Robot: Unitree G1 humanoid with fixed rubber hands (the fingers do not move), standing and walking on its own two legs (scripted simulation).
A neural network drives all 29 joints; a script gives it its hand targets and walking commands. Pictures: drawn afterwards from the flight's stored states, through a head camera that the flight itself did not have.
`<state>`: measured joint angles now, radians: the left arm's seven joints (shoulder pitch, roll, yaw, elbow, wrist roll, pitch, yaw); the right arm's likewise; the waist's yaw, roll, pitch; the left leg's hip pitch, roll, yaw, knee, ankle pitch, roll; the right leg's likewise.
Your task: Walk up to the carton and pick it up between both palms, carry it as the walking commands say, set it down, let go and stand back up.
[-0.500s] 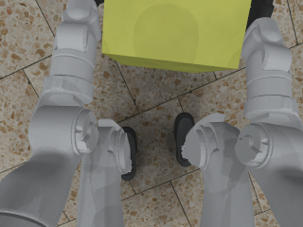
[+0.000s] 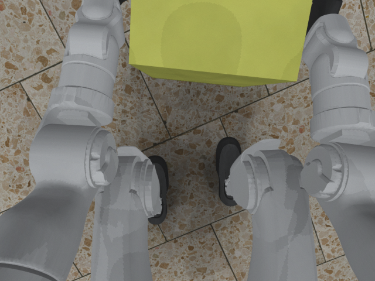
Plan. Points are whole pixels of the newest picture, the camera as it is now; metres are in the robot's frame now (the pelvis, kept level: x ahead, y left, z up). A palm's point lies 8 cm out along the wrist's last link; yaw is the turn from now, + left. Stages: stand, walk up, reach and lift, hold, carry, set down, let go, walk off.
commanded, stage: set down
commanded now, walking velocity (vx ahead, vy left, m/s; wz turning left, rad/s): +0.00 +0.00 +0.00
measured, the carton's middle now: (210, 17) +0.55 -0.06 -0.24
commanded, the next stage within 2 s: none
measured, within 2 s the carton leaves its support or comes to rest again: neither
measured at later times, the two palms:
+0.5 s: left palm out of the picture +0.56 +0.11 -0.15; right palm (320, 19) +0.52 -0.22 -0.15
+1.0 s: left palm out of the picture +0.56 +0.12 -0.15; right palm (320, 20) +0.52 -0.22 -0.15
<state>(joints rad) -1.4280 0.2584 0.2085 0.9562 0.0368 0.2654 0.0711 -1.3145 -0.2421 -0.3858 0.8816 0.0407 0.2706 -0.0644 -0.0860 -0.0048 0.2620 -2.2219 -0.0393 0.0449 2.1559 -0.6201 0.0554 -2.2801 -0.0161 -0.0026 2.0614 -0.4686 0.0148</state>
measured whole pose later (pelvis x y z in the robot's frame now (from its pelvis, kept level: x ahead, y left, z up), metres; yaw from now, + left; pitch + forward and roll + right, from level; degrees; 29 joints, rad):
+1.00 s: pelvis -0.01 +0.00 -0.02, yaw -1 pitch +35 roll -2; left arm -1.49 0.26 0.31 0.99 0.13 0.24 -0.05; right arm -1.36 -0.26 -0.47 0.91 0.03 0.24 0.02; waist -0.07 -0.01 0.34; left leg -2.22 -0.03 0.04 2.21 -0.61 0.06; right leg -2.27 0.04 0.00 2.10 -0.45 0.03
